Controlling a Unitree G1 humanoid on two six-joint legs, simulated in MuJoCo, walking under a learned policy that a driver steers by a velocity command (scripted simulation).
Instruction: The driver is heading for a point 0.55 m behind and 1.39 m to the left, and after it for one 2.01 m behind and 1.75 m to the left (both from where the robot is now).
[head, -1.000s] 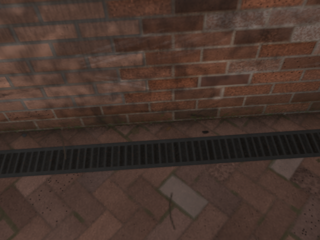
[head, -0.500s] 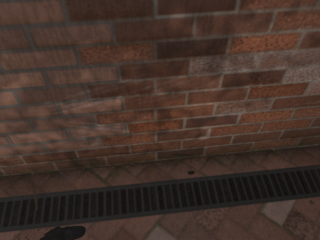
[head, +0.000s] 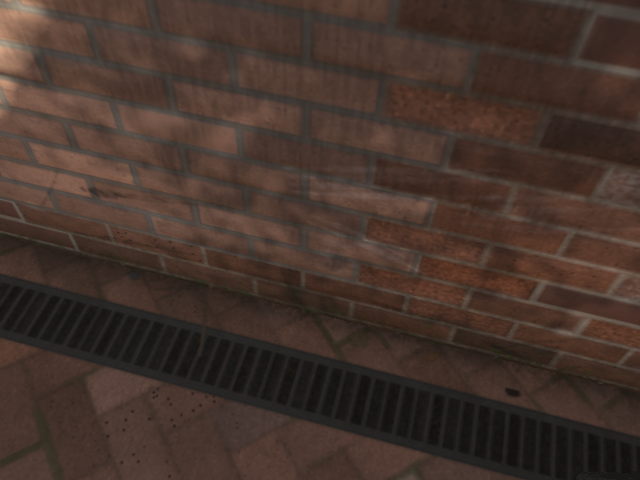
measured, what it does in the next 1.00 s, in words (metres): steps to the left, turning left: right foot, then left foot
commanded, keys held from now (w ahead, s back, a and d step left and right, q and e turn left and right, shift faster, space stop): q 0.38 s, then w+q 0.62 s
